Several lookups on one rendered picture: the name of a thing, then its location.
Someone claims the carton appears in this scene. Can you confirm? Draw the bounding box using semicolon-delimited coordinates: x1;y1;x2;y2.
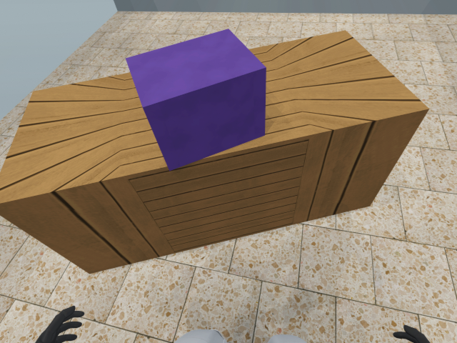
126;29;266;171

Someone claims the pedestal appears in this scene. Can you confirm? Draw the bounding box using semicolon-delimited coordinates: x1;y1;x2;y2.
0;30;429;274

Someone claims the robot left hand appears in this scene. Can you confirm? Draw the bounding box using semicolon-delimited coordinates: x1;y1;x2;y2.
35;306;84;343

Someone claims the robot right hand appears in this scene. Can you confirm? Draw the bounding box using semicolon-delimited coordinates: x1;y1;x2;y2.
393;325;430;343

